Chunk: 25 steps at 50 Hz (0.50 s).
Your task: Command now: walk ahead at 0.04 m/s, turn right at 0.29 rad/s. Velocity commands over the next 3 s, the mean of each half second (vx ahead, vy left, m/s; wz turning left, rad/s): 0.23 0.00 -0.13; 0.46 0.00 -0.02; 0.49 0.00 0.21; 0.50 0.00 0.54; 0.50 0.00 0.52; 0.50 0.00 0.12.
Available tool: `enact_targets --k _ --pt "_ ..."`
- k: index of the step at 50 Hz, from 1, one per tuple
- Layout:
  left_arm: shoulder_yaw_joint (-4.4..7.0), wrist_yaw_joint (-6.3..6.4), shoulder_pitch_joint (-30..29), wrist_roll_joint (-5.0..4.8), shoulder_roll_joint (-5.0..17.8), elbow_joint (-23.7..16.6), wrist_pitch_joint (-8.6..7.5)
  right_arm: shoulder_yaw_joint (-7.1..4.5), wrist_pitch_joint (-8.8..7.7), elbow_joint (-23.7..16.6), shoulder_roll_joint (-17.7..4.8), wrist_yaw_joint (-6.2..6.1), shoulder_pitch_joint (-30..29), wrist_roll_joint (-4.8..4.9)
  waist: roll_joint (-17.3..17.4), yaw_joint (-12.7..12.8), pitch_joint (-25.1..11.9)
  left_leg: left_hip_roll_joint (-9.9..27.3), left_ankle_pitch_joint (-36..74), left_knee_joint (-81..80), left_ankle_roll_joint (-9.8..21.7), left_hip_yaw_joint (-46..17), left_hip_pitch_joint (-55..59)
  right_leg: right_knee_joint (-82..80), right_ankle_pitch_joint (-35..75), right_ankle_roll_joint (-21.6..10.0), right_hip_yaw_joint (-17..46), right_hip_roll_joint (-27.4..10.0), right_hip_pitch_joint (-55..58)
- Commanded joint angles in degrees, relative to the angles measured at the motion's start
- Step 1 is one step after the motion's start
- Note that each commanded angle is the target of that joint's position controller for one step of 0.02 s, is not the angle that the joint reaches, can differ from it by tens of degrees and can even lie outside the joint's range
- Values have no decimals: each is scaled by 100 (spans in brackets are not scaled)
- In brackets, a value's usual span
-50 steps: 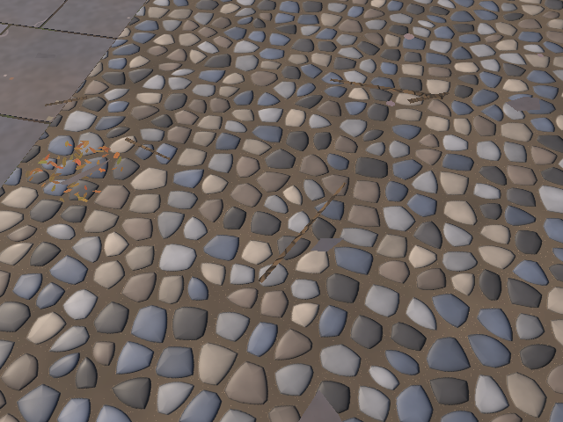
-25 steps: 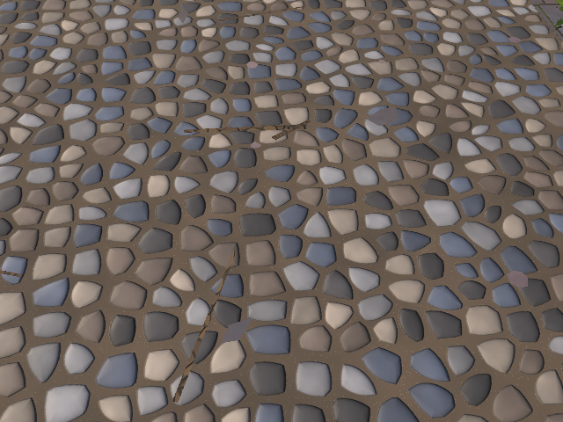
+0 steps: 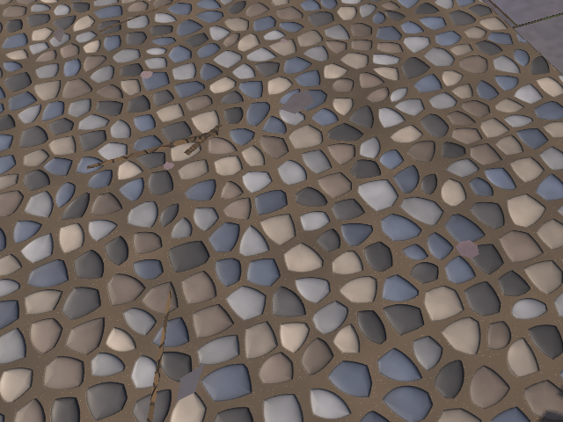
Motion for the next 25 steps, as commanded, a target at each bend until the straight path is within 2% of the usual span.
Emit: enact_targets --k 1,5,7,8,9,10,11,12,13,14,16,19,20,23,25 --pt "234 81 -175 14 824 -350 -67 -67 39 -131 -327 -44 581 3 -836 -126 -1360 17 385 -618 -28 41 840 -770 835 -1059 1198 -1351 602" --pt "142 39 -158 29 673 -218 -21 -79 37 -221 -324 14 410 20 -958 -21 -1099 -28 575 -1559 107 90 1230 -747 -643 -905 1472 -1354 453" --pt "25 26 -58 4 414 -78 -10 -45 -13 -96 -130 112 773 -52 -874 -229 -1124 -198 1027 -2609 296 412 2156 -693 -2448 -532 1330 -1068 19" --pt "7 30 136 13 372 25 -16 -62 -34 -76 -224 134 904 -112 -752 -220 -956 -70 660 -2786 459 265 2375 -490 -3110 -265 1219 -801 -300" --pt "-25 47 71 28 260 2 -24 -112 -58 -101 -541 114 1185 -153 -84 -258 -724 752 -407 -3418 817 -774 2378 608 -3278 29 808 -400 -779" --pt "15 46 -132 -110 298 -211 -104 -281 -68 52 -1126 141 1411 -176 1447 -303 -302 1554 -2215 -4589 1517 -2440 2007 1750 -2697 299 -308 207 -1442" --pt "146 67 -436 -176 731 -285 -189 -311 -141 -71 -1189 115 1163 -188 1473 -418 220 1907 -2495 -5094 1837 -3269 1740 2642 -2401 340 78 -143 -1811" --pt "226 55 -309 -200 841 -189 -229 -270 -212 -93 -973 50 962 -123 1200 -233 278 1813 -2056 -4995 1739 -3015 1879 3056 -1990 329 191 -297 -1995" --pt "220 50 -98 -143 722 -16 -230 -235 -267 -103 -805 16 908 -43 1006 -161 163 1600 -1606 -4897 1604 -2592 2119 3254 -1710 360 137 -390 -2066" --pt "203 30 -75 -99 603 25 -257 -224 -301 -62 -712 3 975 36 870 -198 102 1504 -1225 -4877 1531 -2311 2338 3269 -1414 371 108 -480 -2174" --pt "135 -18 -243 -89 299 67 -341 -195 -340 33 -561 -8 1191 64 698 -303 -23 1203 -366 -4904 1398 -1587 2445 2931 -910 381 -143 -541 -1910" --pt "29 -79 -596 -133 3 9 -437 -228 -342 99 -593 5 1388 103 780 -483 -195 923 571 -4826 1311 -839 2395 1640 -589 422 -425 -481 -1047" --pt "14 -102 -670 -154 -18 -10 -454 -253 -338 123 -676 19 1454 118 828 -528 -210 929 688 -4802 1335 -753 2348 1280 -645 425 -487 -444 -774" --pt "34 -163 -662 -206 151 -24 -480 -314 -314 195 -883 79 1621 184 856 -553 -168 1154 521 -4651 1462 -871 2227 617 -863 359 -558 -429 -212" --pt "80 -174 -241 -222 265 121 -500 -305 -277 216 -886 106 1528 229 731 -267 -202 1186 423 -4396 1376 -891 1903 79 -538 216 -630 -365 622"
